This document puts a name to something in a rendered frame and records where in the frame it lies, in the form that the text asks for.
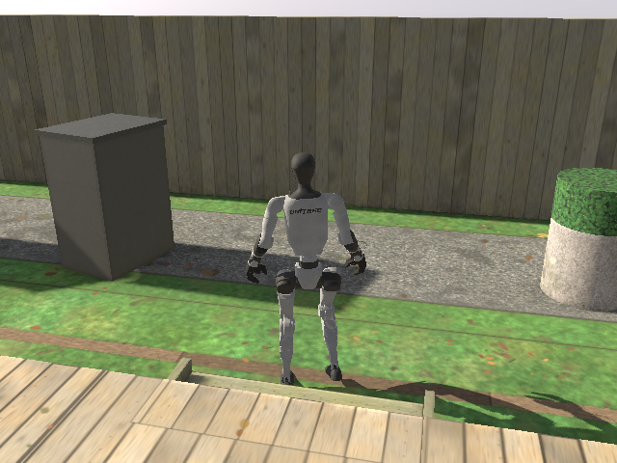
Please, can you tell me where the robot right forearm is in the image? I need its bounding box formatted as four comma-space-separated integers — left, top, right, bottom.
344, 230, 363, 261

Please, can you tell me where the robot left thigh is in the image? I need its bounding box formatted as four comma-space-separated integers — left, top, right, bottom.
276, 269, 295, 336

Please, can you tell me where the robot right hand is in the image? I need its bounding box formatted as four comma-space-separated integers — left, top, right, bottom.
345, 254, 366, 275

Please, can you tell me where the robot right upper arm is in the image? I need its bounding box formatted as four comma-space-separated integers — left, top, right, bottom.
325, 193, 354, 245

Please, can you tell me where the robot left hand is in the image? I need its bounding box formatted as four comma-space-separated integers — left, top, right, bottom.
245, 262, 267, 284

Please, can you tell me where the robot left forearm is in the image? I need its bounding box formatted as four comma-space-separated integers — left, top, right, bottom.
248, 234, 268, 267

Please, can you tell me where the right robot shin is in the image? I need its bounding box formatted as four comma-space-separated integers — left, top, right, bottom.
321, 303, 338, 369

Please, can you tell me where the robot left upper arm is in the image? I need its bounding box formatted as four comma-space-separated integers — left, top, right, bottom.
258, 196, 285, 249

